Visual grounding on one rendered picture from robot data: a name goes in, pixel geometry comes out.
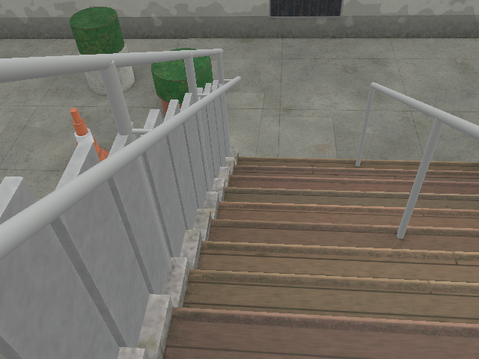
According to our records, stairs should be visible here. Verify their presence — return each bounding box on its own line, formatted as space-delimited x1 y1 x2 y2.
163 156 479 359

